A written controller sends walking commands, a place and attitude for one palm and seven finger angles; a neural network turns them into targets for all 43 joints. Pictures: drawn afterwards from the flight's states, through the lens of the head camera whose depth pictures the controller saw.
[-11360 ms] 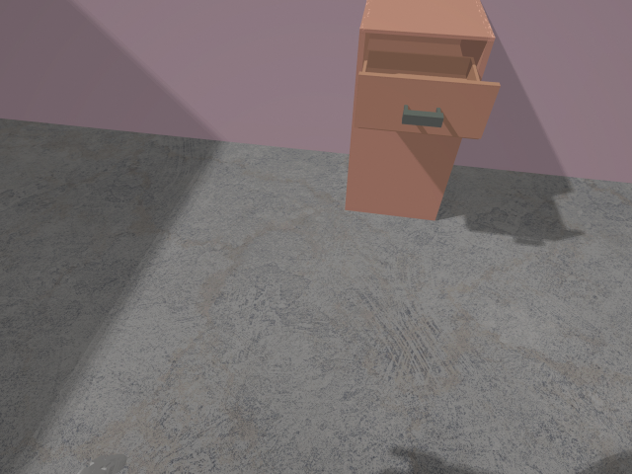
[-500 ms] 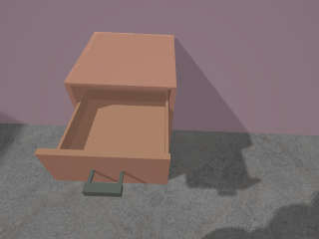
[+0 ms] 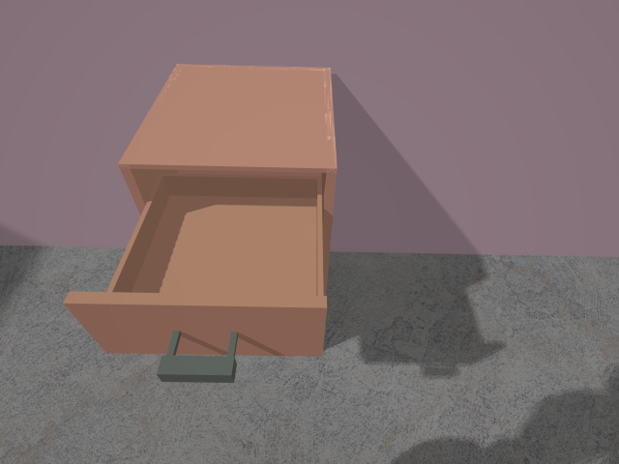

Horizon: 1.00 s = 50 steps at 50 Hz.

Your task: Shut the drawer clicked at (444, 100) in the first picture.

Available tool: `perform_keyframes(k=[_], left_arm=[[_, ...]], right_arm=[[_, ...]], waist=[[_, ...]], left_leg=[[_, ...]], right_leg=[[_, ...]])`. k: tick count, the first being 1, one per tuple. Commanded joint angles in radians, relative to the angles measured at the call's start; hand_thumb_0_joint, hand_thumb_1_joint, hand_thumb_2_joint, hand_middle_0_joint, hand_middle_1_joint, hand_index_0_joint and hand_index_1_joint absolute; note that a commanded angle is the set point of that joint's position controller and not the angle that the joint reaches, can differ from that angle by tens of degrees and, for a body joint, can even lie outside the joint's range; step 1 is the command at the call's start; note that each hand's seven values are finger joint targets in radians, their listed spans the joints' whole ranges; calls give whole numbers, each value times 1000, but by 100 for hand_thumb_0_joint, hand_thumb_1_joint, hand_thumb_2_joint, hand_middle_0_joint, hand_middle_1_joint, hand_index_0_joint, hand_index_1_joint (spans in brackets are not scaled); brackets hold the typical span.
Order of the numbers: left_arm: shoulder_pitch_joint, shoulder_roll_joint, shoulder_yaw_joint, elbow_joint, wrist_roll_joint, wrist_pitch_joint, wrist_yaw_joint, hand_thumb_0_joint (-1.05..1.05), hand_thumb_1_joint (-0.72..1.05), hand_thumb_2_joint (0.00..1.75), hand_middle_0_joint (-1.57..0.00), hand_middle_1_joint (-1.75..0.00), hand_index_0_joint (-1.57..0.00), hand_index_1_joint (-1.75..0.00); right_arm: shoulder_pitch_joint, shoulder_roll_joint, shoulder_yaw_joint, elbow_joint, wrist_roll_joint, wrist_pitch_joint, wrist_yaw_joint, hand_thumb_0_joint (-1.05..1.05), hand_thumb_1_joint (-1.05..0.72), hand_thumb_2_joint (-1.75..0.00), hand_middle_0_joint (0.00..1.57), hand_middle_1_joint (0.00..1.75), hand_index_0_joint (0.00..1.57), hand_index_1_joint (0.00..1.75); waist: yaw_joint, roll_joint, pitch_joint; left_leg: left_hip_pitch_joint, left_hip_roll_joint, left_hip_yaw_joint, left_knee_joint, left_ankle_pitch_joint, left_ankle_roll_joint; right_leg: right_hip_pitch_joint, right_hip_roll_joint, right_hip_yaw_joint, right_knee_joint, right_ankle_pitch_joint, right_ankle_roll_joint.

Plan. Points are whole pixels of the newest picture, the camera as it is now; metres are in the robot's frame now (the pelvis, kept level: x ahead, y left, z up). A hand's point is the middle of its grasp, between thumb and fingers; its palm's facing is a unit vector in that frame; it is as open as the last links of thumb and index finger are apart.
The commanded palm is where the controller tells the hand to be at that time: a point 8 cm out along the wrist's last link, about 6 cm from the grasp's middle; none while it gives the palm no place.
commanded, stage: look again from close up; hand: left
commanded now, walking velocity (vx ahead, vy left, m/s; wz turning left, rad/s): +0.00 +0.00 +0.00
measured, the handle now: (201, 353) +0.28 +0.18 -0.07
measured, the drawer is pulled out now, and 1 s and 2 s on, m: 0.30 0.27 0.27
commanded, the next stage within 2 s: raise the hand and make a fist in 0.28 s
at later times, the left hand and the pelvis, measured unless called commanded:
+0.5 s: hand out of the picture +0.06 +0.18 -0.12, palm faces +0.19 -0.94 -0.28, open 7.1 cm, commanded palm +0.09 +0.19 -0.06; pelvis -0.01 -0.02 -0.01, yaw +1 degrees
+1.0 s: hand out of the picture +0.12 +0.12 -0.03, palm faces +0.10 -0.99 -0.07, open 4.9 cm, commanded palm +0.09 +0.18 -0.03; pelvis -0.06 -0.08 -0.08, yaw +5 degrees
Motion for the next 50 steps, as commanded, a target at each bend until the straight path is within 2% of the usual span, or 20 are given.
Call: perform_keyframes(k=[1, 18, 19, 20, 21, 22, 23, 24, 25, 27, 29, 30, 31, 33, 34, 36, 38, 42, 47, 50], left_arm=[[93, 78, 9, -14, -2, -5, 0, 0, 90, 90, -20, -30, -20, -30], [97, 72, 10, -10, -4, -9, -1, 0, 90, 90, -20, -30, -20, -30], [107, 126, 2, 7, 10, -34, 26, 0, 90, 90, -20, -30, -20, -30], [-600, 287, 43, -1523, -177, -226, 13, 0, 90, 90, -22, -32, -22, -32], [-272, 233, 34, -1321, -111, -162, 64, 0, 90, 90, -24, -34, -24, -34], [21, 81, -40, -1151, -132, -25, 101, 0, 90, 90, -26, -37, -26, -37], [28, -21, -119, -1136, -146, 3, 88, 0, 90, 90, -28, -39, -28, -39], [25, -22, -131, -1209, -169, -28, 71, 0, 90, 90, -30, -41, -30, -41], [11, 32, -91, -1253, -164, -68, 59, 0, 90, 90, -32, -43, -32, -43], [41, 5, -86, -1239, -160, -158, 20, 0, 90, 90, -36, -47, -36, -47], [257, -65, -81, -1096, -188, -273, -64, 0, 90, 90, -40, -52, -40, -52], [322, -50, -40, -1068, -211, -348, -119, 0, 90, 90, -42, -54, -42, -54], [312, -20, -15, -1114, -225, -420, -156, 0, 90, 90, -44, -56, -44, -56], [225, 91, 67, -1300, -219, -567, -210, 0, 90, 90, -48, -60, -48, -60], [207, 135, 94, -1328, -203, -625, -223, 0, 90, 90, -50, -62, -50, -62], [145, 188, 140, -1334, -177, -723, -243, 0, 90, 90, -54, -67, -54, -67], [125, 186, 152, -1328, -190, -709, -250, 0, 90, 90, -58, -71, -58, -71], [70, 205, 158, -1391, -258, -571, -288, 0, 90, 90, -66, -80, -66, -80], [14, 244, 197, -1406, -298, -467, -349, 0, 90, 90, -76, -91, -76, -91], [60, 240, 227, -1342, -320, -436, -383, 0, 90, 90, -82, -97, -82, -97]], right_arm=[[80, -88, -12, -14, 0, -11, -4, 0, -90, -90, 20, 30, 20, 30], [85, -79, -12, -12, 1, -12, -6, 0, -90, -90, 20, 30, 20, 30], [2, -128, -11, -109, 4, -25, 7, 0, -90, -90, 20, 30, 20, 30], [25, -330, -51, -471, 30, -171, -29, 0, -90, -90, 20, 30, 20, 30], [-77, -236, -22, -409, 30, -266, -43, 0, -90, -90, 20, 30, 20, 30], [-68, -188, -39, -405, 47, -304, -30, 0, -90, -90, 20, 30, 20, 30], [-43, -203, -33, -377, 54, -318, -24, 0, -90, -90, 20, 30, 20, 30], [-69, -234, -42, -428, 51, -338, -27, 0, -90, -90, 20, 30, 20, 30], [-70, -267, -53, -458, 38, -354, -25, 0, -90, -90, 20, 30, 20, 30], [-83, -275, -67, -537, 14, -371, -11, 0, -90, -90, 20, 30, 20, 30], [-129, -260, -78, -606, 7, -369, 12, 0, -90, -90, 20, 30, 20, 30], [-150, -257, -86, -637, 8, -364, 24, 0, -90, -90, 20, 30, 20, 30], [-166, -259, -90, -669, 8, -366, 32, 0, -90, -90, 20, 30, 20, 30], [-168, -247, -102, -715, 2, -369, 51, 0, -90, -90, 20, 30, 20, 30], [-172, -242, -100, -727, -4, -365, 56, 0, -90, -90, 20, 30, 20, 30], [-193, -232, -102, -738, -4, -346, 61, 0, -90, -90, 20, 30, 20, 30], [-202, -236, -96, -776, 10, -318, 55, 0, -90, -90, 20, 30, 20, 30], [-181, -232, -79, -833, 46, -283, 25, 0, -90, -90, 20, 30, 20, 30], [-173, -217, -51, -813, 52, -276, -13, 0, -90, -90, 20, 30, 20, 30], [-178, -211, -45, -786, 50, -285, -18, 0, -90, -90, 20, 30, 20, 30]], waist=[[3, 1, 100], [2, -13, 94], [13, -101, 133], [-110, 119, -400], [-28, 287, -439], [-35, 205, -246], [-39, 106, -116], [-41, 41, -52], [-60, -10, -61], [-75, -134, -93], [-20, -282, -55], [10, -299, -66], [22, -270, -125], [47, 15, -263], [44, 70, -273], [22, 62, -236], [16, 56, -223], [-15, 10, -293], [-36, -21, -291], [-26, -50, -288]], left_leg=[[-54, 183, -175, -99, 187, -31], [-37, 184, -162, -84, 213, -28], [-184, 205, -154, 100, 488, -60], [120, 109, -185, 23, 589, -89], [178, 156, -176, -2, 697, -111], [47, 156, -196, -40, 648, -148], [-45, 138, -188, -13, 507, -133], [-109, 130, -202, 25, 381, -115], [-157, 110, -209, 87, 282, -104], [-252, 80, -206, 194, 177, -90], [-404, 73, -186, 268, 49, -93], [-482, 61, -166, 308, 10, -97], [-543, 52, -154, 352, -16, -95], [-527, 45, -134, 417, 16, -100], [-557, 46, -135, 451, 22, -97], [-666, 48, -140, 534, -41, -85], [-730, 42, -133, 564, -133, -73], [-756, 37, -116, 607, -173, -56], [-759, 56, -139, 628, -121, -56], [-767, 57, -154, 610, -90, -63]], right_leg=[[-60, -68, 72, -59, 145, -44], [-62, -66, 82, -68, 173, -48], [-63, -107, 87, -42, 477, -28], [-3, 4, 43, 57, 365, -33], [-70, 20, 31, 124, 86, -56], [-181, 16, -16, 179, -54, -33], [-223, 17, -20, 161, -52, -29], [-230, 16, -35, 122, -34, -30], [-242, 25, -40, 88, 5, -35], [-290, 25, -48, 103, 4, -41], [-398, 32, -62, 174, -104, -40], [-415, 31, -53, 213, -126, -43], [-415, 27, -31, 261, -133, -46], [-424, 22, 4, 352, -93, -67], [-462, 24, 11, 395, -84, -73], [-559, 25, 42, 447, -142, -77], [-567, 15, 99, 420, -257, -74], [-462, -2, 200, 308, -357, -44], [-379, -27, 245, 252, -257, -6], [-333, -41, 238, 251, -166, 11]])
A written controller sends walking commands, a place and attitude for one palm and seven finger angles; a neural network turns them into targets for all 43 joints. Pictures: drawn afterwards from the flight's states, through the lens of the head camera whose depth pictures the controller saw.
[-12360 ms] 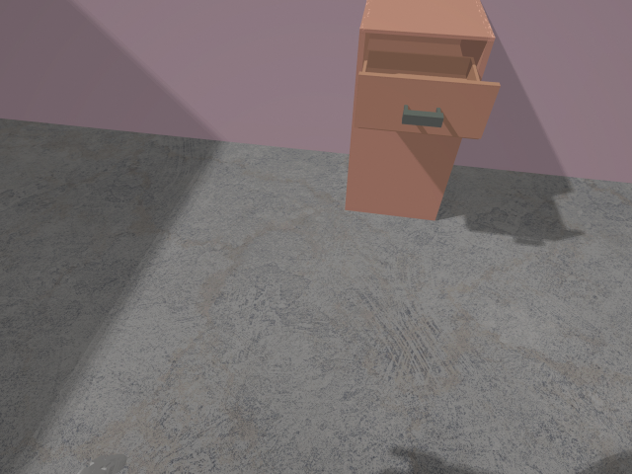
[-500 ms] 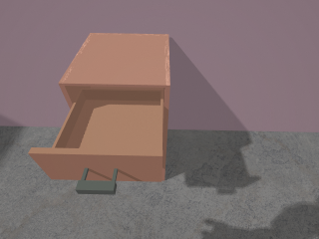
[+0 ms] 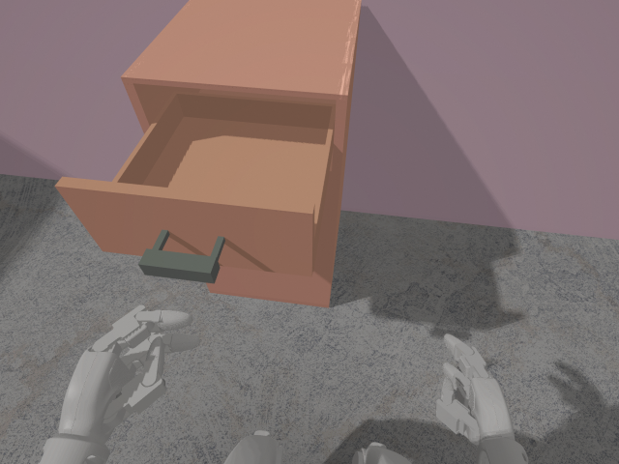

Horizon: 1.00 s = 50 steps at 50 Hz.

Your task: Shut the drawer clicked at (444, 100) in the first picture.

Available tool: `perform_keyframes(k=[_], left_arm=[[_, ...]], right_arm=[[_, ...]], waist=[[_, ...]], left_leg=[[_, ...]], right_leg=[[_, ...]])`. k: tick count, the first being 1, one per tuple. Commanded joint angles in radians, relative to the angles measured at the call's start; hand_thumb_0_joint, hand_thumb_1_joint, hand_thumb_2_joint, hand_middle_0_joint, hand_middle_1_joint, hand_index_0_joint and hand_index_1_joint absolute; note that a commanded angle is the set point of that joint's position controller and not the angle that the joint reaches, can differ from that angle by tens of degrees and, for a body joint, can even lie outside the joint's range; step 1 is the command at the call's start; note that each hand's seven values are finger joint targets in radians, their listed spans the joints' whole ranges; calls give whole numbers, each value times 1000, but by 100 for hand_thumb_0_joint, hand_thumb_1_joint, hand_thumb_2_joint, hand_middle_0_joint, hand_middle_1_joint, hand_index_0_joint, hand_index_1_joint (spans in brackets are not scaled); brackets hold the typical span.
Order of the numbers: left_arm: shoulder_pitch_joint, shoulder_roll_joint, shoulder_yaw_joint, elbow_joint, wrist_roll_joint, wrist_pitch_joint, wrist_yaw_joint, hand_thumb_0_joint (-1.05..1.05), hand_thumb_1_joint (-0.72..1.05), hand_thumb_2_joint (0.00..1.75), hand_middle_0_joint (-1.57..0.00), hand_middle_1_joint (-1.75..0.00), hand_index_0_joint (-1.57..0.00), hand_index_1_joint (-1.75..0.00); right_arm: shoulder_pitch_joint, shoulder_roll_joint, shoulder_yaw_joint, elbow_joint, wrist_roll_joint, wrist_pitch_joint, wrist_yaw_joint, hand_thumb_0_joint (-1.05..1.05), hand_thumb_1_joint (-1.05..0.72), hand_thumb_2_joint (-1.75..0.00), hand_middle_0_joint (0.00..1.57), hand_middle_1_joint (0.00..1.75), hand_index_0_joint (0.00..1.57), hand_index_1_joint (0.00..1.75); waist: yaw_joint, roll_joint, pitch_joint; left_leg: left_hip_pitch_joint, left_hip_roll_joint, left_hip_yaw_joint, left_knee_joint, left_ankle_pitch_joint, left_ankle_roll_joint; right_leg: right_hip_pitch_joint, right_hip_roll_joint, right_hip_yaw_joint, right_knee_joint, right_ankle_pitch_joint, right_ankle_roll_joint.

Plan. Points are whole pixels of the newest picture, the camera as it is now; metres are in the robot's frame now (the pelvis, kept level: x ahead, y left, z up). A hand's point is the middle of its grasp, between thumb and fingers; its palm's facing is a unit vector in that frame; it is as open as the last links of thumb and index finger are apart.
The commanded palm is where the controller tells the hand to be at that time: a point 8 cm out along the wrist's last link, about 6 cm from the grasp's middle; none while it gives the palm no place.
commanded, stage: raise the hand and make a fist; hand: left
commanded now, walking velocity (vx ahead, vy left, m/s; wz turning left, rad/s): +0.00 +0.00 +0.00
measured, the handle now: (185, 252) +0.39 +0.23 +0.02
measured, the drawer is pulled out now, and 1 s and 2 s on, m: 0.27 0.27 0.27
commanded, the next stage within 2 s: bring the fist close to the handle in 1.28 s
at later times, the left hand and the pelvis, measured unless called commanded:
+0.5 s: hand (148, 374) +0.19 +0.19 +0.09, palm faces -0.04 -1.00 -0.04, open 3.1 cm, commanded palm +0.15 +0.24 +0.09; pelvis +0.02 +0.03 +0.02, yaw -1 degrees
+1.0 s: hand (140, 364) +0.19 +0.18 +0.12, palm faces -0.03 -1.00 -0.05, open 3.3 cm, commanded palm +0.15 +0.24 +0.12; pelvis +0.03 +0.05 +0.03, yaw -1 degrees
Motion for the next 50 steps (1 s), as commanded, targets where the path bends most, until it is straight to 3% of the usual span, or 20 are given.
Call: perform_keyframes(k=[1, 7, 8, 9, 11, 12, 16, 19, 25, 26, 29, 32, 39, 42, 48, 50], left_arm=[[-33, 117, 96, -174, -54, -21, -54, 0, 90, 90, -84, -99, -84, -99], [56, 139, 161, -167, -73, -16, -51, 0, 90, 90, -96, -112, -96, -112], [61, 127, 155, -182, -71, -28, -50, 0, 90, 90, -98, -114, -98, -114], [78, 121, 147, -215, -70, -43, -47, 0, 90, 90, -100, -117, -100, -117], [102, 98, 115, -244, -66, -61, -37, 0, 90, 90, -104, -121, -104, -121], [105, 88, 102, -252, -63, -71, -26, 0, 90, 90, -106, -123, -106, -123], [144, 69, 53, -307, -37, -95, 4, 0, 90, 90, -114, -132, -114, -132], [185, 62, 29, -357, -10, -91, 35, 0, 90, 90, -120, -138, -120, -138], [252, 31, -15, -430, 17, -52, 83, 0, 90, 90, -132, -151, -132, -151], [252, 12, -50, -454, 21, -47, 83, 0, 90, 90, -134, -153, -134, -153], [247, 18, -57, -469, 35, -15, 93, 0, 90, 90, -140, -160, -140, -160], [219, 23, -79, -508, 53, 6, 102, 0, 90, 90, -140, -160, -140, -160], [277, 3, -99, -575, 59, 55, 114, 0, 90, 90, -140, -160, -140, -160], [295, 20, -85, -580, 67, 72, 122, 0, 90, 90, -140, -160, -140, -160], [332, -23, -126, -598, 67, 69, 128, 0, 90, 90, -140, -160, -140, -160], [346, 3, -101, -604, 67, 61, 132, 0, 90, 90, -140, -160, -140, -160]], right_arm=[[-19, -141, -69, -111, 9, -66, -27, 0, -90, -90, 20, 30, 20, 30], [-41, -140, -79, -100, 6, -79, -25, 0, -90, -90, 20, 30, 20, 30], [-29, -139, -82, -95, 6, -83, -24, 0, -90, -90, 20, 30, 20, 30], [-24, -140, -87, -94, 6, -90, -22, 0, -90, -90, 20, 30, 20, 30], [-18, -139, -91, -95, 7, -101, -18, 0, -90, -90, 20, 30, 20, 30], [-24, -140, -92, -92, 6, -105, -17, 0, -90, -90, 20, 30, 20, 30], [-8, -148, -101, -99, 6, -117, -12, 0, -90, -90, 20, 30, 20, 30], [-7, -150, -100, -115, 3, -109, -7, 0, -90, -90, 20, 30, 20, 30], [-9, -141, -93, -153, 2, -78, 1, 0, -90, -90, 20, 30, 20, 30], [-10, -142, -89, -165, 1, -76, 3, 0, -90, -90, 20, 30, 20, 30], [-6, -143, -82, -179, 1, -54, 4, 0, -90, -90, 20, 30, 20, 30], [-10, -146, -70, -196, -1, -44, 3, 0, -90, -90, 20, 30, 20, 30], [13, -132, -62, -219, 2, -30, 9, 0, -90, -90, 20, 30, 20, 30], [0, -134, -60, -218, 4, -25, 8, 0, -90, -90, 20, 30, 20, 30], [4, -133, -62, -221, 6, -33, 12, 0, -90, -90, 20, 30, 20, 30], [12, -136, -68, -220, 4, -34, 13, 0, -90, -90, 20, 30, 20, 30]], waist=[[-57, -62, -130], [-22, -102, -132], [-24, -105, -136], [-18, -64, -155], [-25, -48, -137], [-29, -71, -128], [-35, -23, -112], [-27, 20, -128], [-27, 15, -110], [-34, 23, -102], [-41, 0, -76], [-46, 17, -54], [-29, 24, -111], [-26, 5, -80], [-29, 8, -53], [-25, -4, -79]], left_leg=[[-44, -33, -16, -117, 131, 36], [-18, -40, -22, -166, 151, 32], [-7, -41, -21, -179, 159, 32], [19, -42, -18, -188, 182, 33], [57, -42, -12, -209, 189, 38], [61, -41, -16, -213, 191, 39], [107, -40, -13, -240, 191, 44], [147, -38, -15, -264, 213, 45], [195, -27, -26, -296, 252, 41], [205, -26, -28, -297, 253, 41], [202, -21, -35, -304, 235, 40], [209, -17, -49, -316, 199, 39], [262, -13, -54, -324, 303, 29], [252, -10, -54, -334, 301, 26], [246, -13, -52, -339, 289, 24], [240, -14, -48, -331, 294, 25]], right_leg=[[310, -82, 382, -360, 76, 135], [355, -90, 369, -373, 82, 141], [357, -87, 356, -369, 90, 137], [358, -82, 343, -358, 121, 131], [318, -64, 300, -353, 97, 116], [311, -58, 290, -351, 92, 114], [261, -37, 242, -333, 62, 93], [255, -23, 196, -301, 114, 80], [246, -1, 134, -269, 194, 75], [235, 0, 130, -267, 198, 76], [225, 6, 123, -272, 185, 78], [208, 9, 119, -274, 143, 75], [252, 9, 105, -266, 229, 74], [260, 9, 104, -275, 225, 74], [251, 9, 100, -276, 208, 74], [262, 7, 104, -274, 217, 75]])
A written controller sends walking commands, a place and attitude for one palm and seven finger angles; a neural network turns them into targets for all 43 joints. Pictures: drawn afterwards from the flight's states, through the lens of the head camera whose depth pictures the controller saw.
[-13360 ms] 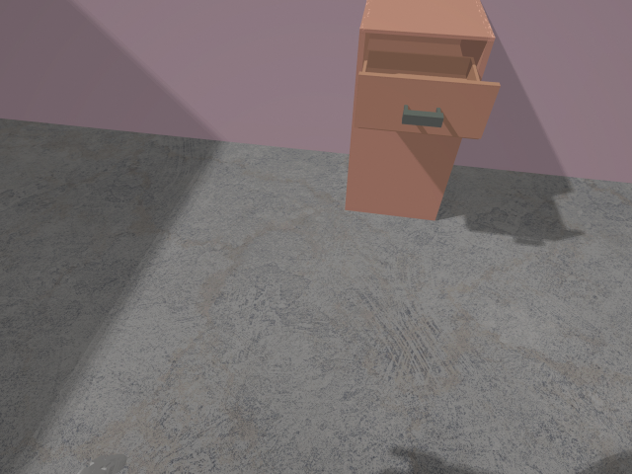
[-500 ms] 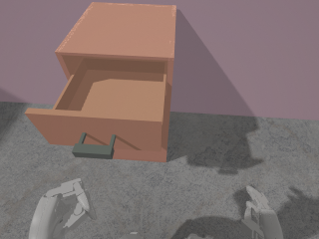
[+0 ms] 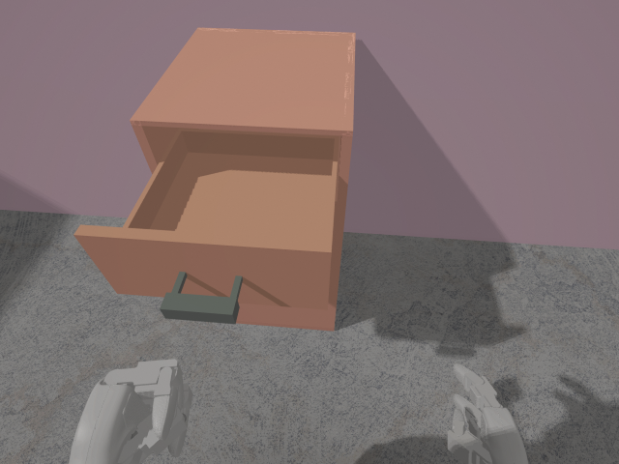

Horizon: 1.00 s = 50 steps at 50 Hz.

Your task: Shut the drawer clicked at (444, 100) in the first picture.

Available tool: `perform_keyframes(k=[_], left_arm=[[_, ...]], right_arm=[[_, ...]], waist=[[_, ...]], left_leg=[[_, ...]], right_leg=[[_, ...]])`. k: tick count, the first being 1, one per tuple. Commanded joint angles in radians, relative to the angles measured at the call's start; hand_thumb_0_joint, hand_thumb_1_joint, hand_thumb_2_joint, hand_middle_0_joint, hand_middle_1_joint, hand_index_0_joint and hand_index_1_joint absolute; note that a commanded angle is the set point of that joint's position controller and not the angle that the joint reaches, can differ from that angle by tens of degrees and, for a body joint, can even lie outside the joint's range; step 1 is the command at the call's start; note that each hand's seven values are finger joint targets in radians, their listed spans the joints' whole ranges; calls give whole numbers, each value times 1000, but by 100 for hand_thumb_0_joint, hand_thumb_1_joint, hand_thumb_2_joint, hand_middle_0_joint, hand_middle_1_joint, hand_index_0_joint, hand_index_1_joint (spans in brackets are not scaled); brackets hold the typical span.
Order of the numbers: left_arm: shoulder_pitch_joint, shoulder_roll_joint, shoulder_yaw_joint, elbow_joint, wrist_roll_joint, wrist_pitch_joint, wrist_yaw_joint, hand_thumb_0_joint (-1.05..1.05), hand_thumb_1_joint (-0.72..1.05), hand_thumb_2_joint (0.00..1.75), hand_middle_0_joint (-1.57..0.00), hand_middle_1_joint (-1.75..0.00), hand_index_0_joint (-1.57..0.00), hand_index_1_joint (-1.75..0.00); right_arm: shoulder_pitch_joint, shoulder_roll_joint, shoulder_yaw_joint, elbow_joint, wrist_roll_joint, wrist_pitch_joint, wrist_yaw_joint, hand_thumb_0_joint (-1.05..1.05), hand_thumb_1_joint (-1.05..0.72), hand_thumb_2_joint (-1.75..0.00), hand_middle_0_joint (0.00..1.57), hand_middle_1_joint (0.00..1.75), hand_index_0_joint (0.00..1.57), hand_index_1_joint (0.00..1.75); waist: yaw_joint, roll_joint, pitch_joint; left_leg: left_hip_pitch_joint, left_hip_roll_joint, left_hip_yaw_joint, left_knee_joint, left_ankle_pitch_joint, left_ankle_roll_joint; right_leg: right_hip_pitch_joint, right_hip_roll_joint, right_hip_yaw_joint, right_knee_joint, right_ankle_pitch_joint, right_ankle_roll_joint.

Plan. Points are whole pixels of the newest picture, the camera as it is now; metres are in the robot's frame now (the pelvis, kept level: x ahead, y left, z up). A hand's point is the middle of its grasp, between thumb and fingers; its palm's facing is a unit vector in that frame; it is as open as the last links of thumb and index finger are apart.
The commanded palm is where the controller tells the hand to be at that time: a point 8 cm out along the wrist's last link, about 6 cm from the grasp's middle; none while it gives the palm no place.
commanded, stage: raise the hand and make a fist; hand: left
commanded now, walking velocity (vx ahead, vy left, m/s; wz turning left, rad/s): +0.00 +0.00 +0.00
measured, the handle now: (205, 294) +0.36 +0.19 -0.01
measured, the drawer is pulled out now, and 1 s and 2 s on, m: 0.27 0.27 0.27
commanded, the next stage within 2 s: bring the fist close to the handle in 0.28 s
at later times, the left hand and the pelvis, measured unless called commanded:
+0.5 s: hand (183, 415) +0.16 +0.14 +0.08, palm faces +0.00 -1.00 -0.07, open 3.3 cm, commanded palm +0.13 +0.20 +0.08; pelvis +0.00 -0.02 +0.00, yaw +0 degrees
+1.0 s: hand (202, 394) +0.20 +0.14 +0.03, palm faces -0.02 -1.00 -0.06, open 3.3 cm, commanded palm +0.18 +0.20 +0.03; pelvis -0.01 -0.02 -0.02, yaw +0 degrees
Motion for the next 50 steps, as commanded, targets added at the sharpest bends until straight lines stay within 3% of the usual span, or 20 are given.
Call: perform_keyframes(k=[1, 4, 7, 13, 17, 20, 22, 23, 25, 27, 31, 37, 38, 41, 42, 45, 47, 50], left_arm=[[62, 61, 32, -228, -10, -75, 2, 0, 90, 90, -140, -160, -140, -160], [57, 82, 62, -214, -12, -87, 12, 0, 90, 90, -140, -160, -140, -160], [30, 93, 80, -212, -22, -101, 13, 0, 90, 90, -140, -160, -140, -160], [9, 81, 83, -163, -51, -104, -24, 0, 90, 90, -140, -160, -140, -160], [-3, 120, 125, -145, -57, -93, -34, 0, 90, 90, -140, -160, -140, -160], [-33, 99, 112, -109, -65, -87, -43, 0, 90, 90, -140, -160, -140, -160], [-56, 126, 152, -59, -64, -94, -42, 0, 90, 90, -140, -160, -140, -160], [-69, 101, 129, -45, -66, -99, -50, 0, 90, 90, -140, -160, -140, -160], [-94, 121, 156, -27, -72, -115, -59, 0, 90, 90, -140, -160, -140, -160], [-130, 118, 134, -44, -64, -129, -63, 0, 90, 90, -140, -160, -140, -160], [-143, 104, 125, -12, -70, -152, -68, 0, 90, 90, -140, -160, -140, -160], [-187, 130, 157, 66, -53, -158, -52, 0, 90, 90, -140, -160, -140, -160], [-181, 107, 138, 65, -54, -160, -52, 0, 90, 90, -140, -160, -140, -160], [-209, 120, 153, 68, -60, -173, -50, 0, 90, 90, -140, -160, -140, -160], [-212, 125, 158, 82, -55, -177, -46, 0, 90, 90, -140, -160, -140, -160], [-245, 108, 140, 102, -61, -191, -54, 0, 90, 90, -140, -160, -140, -160], [-246, 126, 163, 139, -57, -200, -55, 0, 90, 90, -140, -160, -140, -160], [-300, 117, 148, 136, -65, -215, -65, 0, 90, 90, -140, -160, -140, -160]], right_arm=[[-92, -111, -59, -184, 4, -73, -5, 0, -90, -90, 20, 30, 20, 30], [-91, -111, -62, -178, 3, -70, -8, 0, -90, -90, 20, 30, 20, 30], [-101, -113, -59, -176, 4, -71, -14, 0, -90, -90, 20, 30, 20, 30], [-93, -115, -57, -159, 9, -85, -20, 0, -90, -90, 20, 30, 20, 30], [-100, -118, -58, -148, 9, -92, -24, 0, -90, -90, 20, 30, 20, 30], [-97, -118, -54, -143, 8, -93, -25, 0, -90, -90, 20, 30, 20, 30], [-103, -121, -58, -127, 4, -89, -30, 0, -90, -90, 20, 30, 20, 30], [-98, -121, -54, -129, 3, -88, -30, 0, -90, -90, 20, 30, 20, 30], [-92, -123, -57, -124, 4, -88, -30, 0, -90, -90, 20, 30, 20, 30], [-94, -128, -54, -127, 1, -93, -28, 0, -90, -90, 20, 30, 20, 30], [-82, -126, -59, -120, -2, -102, -24, 0, -90, -90, 20, 30, 20, 30], [-88, -131, -65, -108, -8, -78, -23, 0, -90, -90, 20, 30, 20, 30], [-88, -129, -64, -115, -9, -76, -22, 0, -90, -90, 20, 30, 20, 30], [-87, -128, -65, -113, -9, -72, -20, 0, -90, -90, 20, 30, 20, 30], [-90, -130, -67, -108, -12, -68, -21, 0, -90, -90, 20, 30, 20, 30], [-87, -132, -65, -107, -14, -65, -18, 0, -90, -90, 20, 30, 20, 30], [-91, -135, -69, -99, -15, -61, -19, 0, -90, -90, 20, 30, 20, 30], [-83, -138, -67, -101, -15, -62, -19, 0, -90, -90, 20, 30, 20, 30]], waist=[[-1, -24, -87], [-2, -50, -72], [-3, -34, -55], [-16, -36, -65], [-10, -46, -68], [-22, -62, -38], [-20, -94, -25], [-26, -82, -21], [-20, -71, -54], [-27, -16, -75], [-27, -35, -124], [-26, -68, -120], [-23, -53, -134], [-22, -28, -154], [-25, -56, -161], [-34, -36, -165], [-32, -73, -170], [-36, -29, -198]], left_leg=[[49, 16, -100, -167, 277, -38], [22, 13, -97, -165, 238, -35], [2, 8, -92, -162, 192, -30], [9, 4, -83, -152, 202, -26], [4, 1, -80, -147, 217, -23], [-6, -2, -75, -148, 193, -23], [-32, -4, -74, -135, 179, -23], [-34, -7, -71, -132, 171, -23], [-37, -9, -71, -124, 176, -25], [-22, -8, -70, -114, 201, -23], [-28, -8, -73, -94, 227, -25], [-87, -6, -72, -69, 228, -25], [-86, -8, -68, -65, 227, -25], [-102, -8, -68, -50, 232, -28], [-111, -5, -70, -41, 241, -25], [-138, -6, -71, -21, 222, -28], [-167, -2, -72, -5, 214, -27], [-173, -3, -71, 17, 209, -27]], right_leg=[[76, 21, 45, -107, 173, 6], [75, 21, 53, -116, 144, 5], [74, 18, 68, -132, 99, 3], [90, 14, 86, -157, 117, 7], [113, 9, 104, -174, 132, 8], [100, 7, 108, -187, 107, 13], [93, 5, 126, -199, 76, 14], [84, 3, 128, -199, 68, 15], [92, 2, 135, -190, 69, 13], [84, 4, 125, -166, 110, 10], [82, 5, 122, -136, 158, 12], [63, 6, 124, -105, 162, 11], [61, 4, 125, -98, 165, 12], [54, 4, 126, -77, 175, 10], [51, 6, 125, -68, 189, 11], [20, 6, 125, -47, 171, 11], [10, 8, 129, -37, 153, 11], [-17, 7, 132, -14, 149, 9]])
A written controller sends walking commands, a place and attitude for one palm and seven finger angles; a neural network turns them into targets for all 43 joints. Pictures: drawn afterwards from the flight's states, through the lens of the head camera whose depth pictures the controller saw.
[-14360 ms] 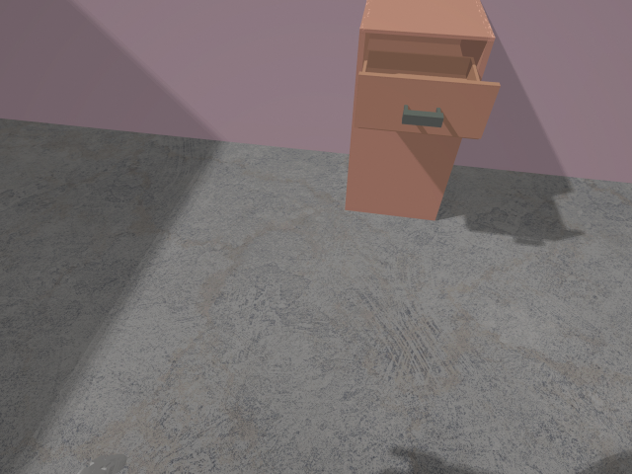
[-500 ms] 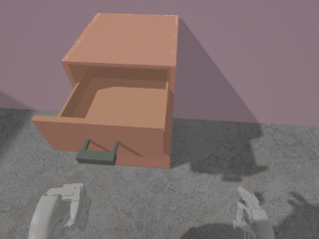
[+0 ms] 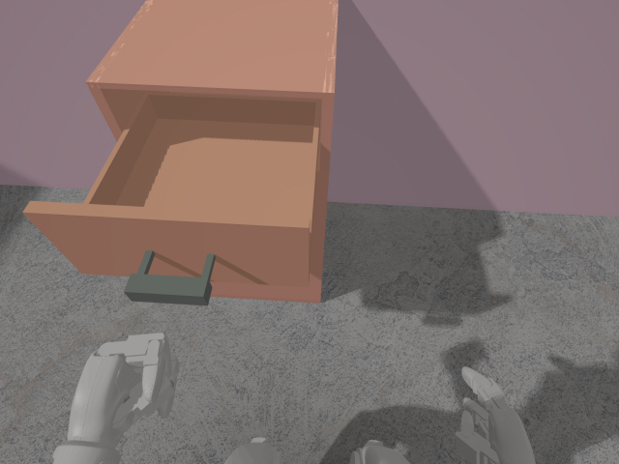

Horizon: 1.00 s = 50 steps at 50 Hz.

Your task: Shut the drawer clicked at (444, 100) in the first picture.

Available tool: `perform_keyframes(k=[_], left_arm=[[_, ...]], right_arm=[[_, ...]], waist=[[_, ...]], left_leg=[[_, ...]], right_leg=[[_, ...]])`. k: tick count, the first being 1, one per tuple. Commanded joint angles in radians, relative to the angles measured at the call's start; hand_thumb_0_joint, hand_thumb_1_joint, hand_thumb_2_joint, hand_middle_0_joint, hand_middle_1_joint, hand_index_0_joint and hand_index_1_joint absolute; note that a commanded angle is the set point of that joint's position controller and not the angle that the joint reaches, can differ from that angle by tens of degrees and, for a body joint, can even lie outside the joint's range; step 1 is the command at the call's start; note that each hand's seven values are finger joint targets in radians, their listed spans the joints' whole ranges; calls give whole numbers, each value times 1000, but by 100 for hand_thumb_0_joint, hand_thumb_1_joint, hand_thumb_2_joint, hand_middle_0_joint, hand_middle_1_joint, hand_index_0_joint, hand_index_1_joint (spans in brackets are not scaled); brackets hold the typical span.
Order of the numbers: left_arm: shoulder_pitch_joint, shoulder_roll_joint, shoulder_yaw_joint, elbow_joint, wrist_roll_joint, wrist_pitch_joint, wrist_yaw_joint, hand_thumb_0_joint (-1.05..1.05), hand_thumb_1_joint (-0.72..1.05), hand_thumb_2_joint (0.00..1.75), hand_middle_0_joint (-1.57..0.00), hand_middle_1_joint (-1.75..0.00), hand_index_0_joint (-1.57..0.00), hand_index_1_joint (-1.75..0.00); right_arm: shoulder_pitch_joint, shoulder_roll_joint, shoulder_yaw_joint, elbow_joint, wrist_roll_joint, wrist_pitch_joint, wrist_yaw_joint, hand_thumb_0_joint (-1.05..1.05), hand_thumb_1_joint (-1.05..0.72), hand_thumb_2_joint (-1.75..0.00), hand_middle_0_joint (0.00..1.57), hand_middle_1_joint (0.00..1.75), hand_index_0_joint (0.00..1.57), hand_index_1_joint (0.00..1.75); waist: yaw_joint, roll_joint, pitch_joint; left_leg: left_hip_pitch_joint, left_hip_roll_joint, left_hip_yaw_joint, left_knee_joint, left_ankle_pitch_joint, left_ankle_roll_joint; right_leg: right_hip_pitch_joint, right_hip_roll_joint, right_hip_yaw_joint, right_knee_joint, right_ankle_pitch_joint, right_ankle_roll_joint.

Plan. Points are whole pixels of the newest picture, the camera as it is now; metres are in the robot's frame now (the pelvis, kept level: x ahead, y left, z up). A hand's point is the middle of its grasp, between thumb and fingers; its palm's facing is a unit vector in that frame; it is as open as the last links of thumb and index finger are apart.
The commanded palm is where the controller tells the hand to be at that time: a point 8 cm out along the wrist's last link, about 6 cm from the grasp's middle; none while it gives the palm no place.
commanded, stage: bring the fist close to the handle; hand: left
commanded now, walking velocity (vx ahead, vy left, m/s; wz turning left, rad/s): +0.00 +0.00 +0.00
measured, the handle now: (174, 274) +0.36 +0.21 +0.01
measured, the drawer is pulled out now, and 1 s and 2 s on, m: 0.27 0.27 0.19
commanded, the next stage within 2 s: push the drawer shut in 0.78 s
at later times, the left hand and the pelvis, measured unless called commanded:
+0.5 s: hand (179, 362) +0.24 +0.17 +0.01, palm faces -0.05 -1.00 -0.03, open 3.3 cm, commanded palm +0.22 +0.23 +0.01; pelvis -0.01 +0.01 -0.03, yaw -1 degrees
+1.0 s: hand (185, 360) +0.24 +0.17 +0.01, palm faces -0.06 -1.00 -0.03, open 3.3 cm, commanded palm +0.24 +0.22 +0.01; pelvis -0.01 +0.02 -0.03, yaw -1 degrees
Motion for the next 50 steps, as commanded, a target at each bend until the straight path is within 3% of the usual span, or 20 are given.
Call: perform_keyframes(k=[1, 9, 12, 17, 19, 20, 23, 25, 27, 29, 32, 34, 37, 39, 44, 47, 50], left_arm=[[-53, 95, 52, -184, -23, -80, -12, 0, 90, 90, -140, -160, -140, -160], [-121, 101, 60, -132, -23, -84, -9, 0, 90, 90, -140, -160, -140, -160], [-158, 112, 68, -89, -20, -87, -9, 0, 90, 90, -140, -160, -140, -160], [-258, 134, 84, -48, -24, -103, -17, 0, 90, 90, -140, -160, -140, -160], [-301, 111, 55, -56, -24, -112, -22, 0, 90, 90, -140, -160, -140, -160], [-278, 117, 60, -74, -26, -111, -23, 0, 90, 90, -140, -160, -140, -160], [-214, 122, 60, -111, -29, -89, -13, 0, 90, 90, -140, -160, -140, -160], [-202, 99, 28, -124, -23, -69, 0, 0, 90, 90, -140, -160, -140, -160], [-183, 97, 29, -92, -11, -52, 21, 0, 90, 90, -140, -160, -140, -160], [-202, 76, 6, -93, 2, -51, 37, 0, 90, 90, -140, -160, -140, -160], [-237, 105, 30, -84, 11, -62, 55, 0, 90, 90, -140, -160, -140, -160], [-253, 89, 8, -109, 15, -74, 59, 0, 90, 90, -140, -160, -140, -160], [-261, 111, 28, -106, 12, -84, 57, 0, 90, 90, -140, -160, -140, -160], [-259, 88, 0, -127, 13, -87, 50, 0, 90, 90, -140, -160, -140, -160], [-215, 69, -28, -133, 13, -62, 45, 0, 90, 90, -140, -160, -140, -160], [-295, 83, -26, -107, 29, -52, 65, 0, 90, 90, -140, -160, -140, -160], [-341, 82, -15, -94, 36, -56, 81, 0, 90, 90, -140, -160, -140, -160]], right_arm=[[-54, -120, -49, -159, 3, -62, -7, 0, -90, -90, 20, 30, 20, 30], [-52, -125, -50, -155, 0, -42, -3, 0, -90, -90, 20, 30, 20, 30], [-52, -130, -49, -149, -3, -33, -4, 0, -90, -90, 20, 30, 20, 30], [-54, -140, -46, -145, -4, -25, -3, 0, -90, -90, 20, 30, 20, 30], [-50, -141, -45, -143, -5, -28, 0, 0, -90, -90, 20, 30, 20, 30], [-48, -142, -46, -150, -5, -28, 2, 0, -90, -90, 20, 30, 20, 30], [-39, -142, -49, -164, -1, -17, 7, 0, -90, -90, 20, 30, 20, 30], [-36, -140, -48, -169, 0, -7, 11, 0, -90, -90, 20, 30, 20, 30], [-44, -142, -49, -171, -2, 5, 10, 0, -90, -90, 20, 30, 20, 30], [-45, -141, -45, -179, -4, 13, 12, 0, -90, -90, 20, 30, 20, 30], [-49, -146, -44, -180, -5, 21, 8, 0, -90, -90, 20, 30, 20, 30], [-47, -143, -42, -190, -7, 22, 9, 0, -90, -90, 20, 30, 20, 30], [-42, -146, -42, -185, -8, 24, 6, 0, -90, -90, 20, 30, 20, 30], [-42, -142, -42, -188, -6, 24, 8, 0, -90, -90, 20, 30, 20, 30], [-34, -145, -43, -190, -4, 30, 11, 0, -90, -90, 20, 30, 20, 30], [-31, -150, -40, -183, -8, 38, 6, 0, -90, -90, 20, 30, 20, 30], [-30, -147, -40, -180, -10, 41, 7, 0, -90, -90, 20, 30, 20, 30]], waist=[[-5, -11, -197], [-6, -17, -242], [-13, -36, -228], [-19, -13, -232], [-20, 24, -272], [-6, 57, -299], [6, 30, -351], [-3, 40, -327], [-8, -16, -289], [-15, -16, -260], [-17, -35, -224], [-15, 5, -258], [-16, -10, -269], [-12, 37, -289], [-17, 29, -290], [-42, -9, -246], [-30, 15, -266]], left_leg=[[16, -21, -59, -104, 252, 0], [-32, -20, -60, -64, 261, 1], [-68, -17, -65, -43, 243, 2], [-111, -15, -68, -14, 194, 2], [-82, -16, -74, -11, 214, 2], [-59, -16, -73, -19, 230, 0], [-12, -12, -83, -43, 304, -2], [1, -11, -87, -53, 305, -7], [-35, -10, -91, -54, 269, -2], [-55, -12, -89, -55, 224, -4], [-82, -12, -96, -56, 159, -4], [-62, -14, -92, -53, 164, -4], [-61, -12, -96, -48, 180, -4], [-27, -11, -97, -52, 216, -8], [0, -7, -106, -56, 267, -14], [-40, -6, -110, -44, 213, -8], [-32, -9, -110, -45, 209, -12]], right_leg=[[172, -2, 143, -132, 202, 41], [143, -2, 136, -81, 220, 41], [110, 3, 138, -66, 194, 40], [57, 4, 147, -46, 119, 36], [37, 4, 134, -23, 147, 34], [47, 3, 130, -22, 158, 31], [83, 7, 109, -11, 228, 32], [63, 6, 97, -16, 223, 35], [48, 12, 93, -19, 188, 35], [32, 9, 95, -21, 152, 36], [1, 11, 97, -27, 80, 33], [2, 8, 101, -23, 85, 32], [5, 12, 101, -18, 98, 30], [7, 10, 97, -12, 130, 29], [1, 11, 83, -6, 167, 31], [-35, 14, 85, -8, 127, 34], [-31, 11, 86, -4, 123, 30]])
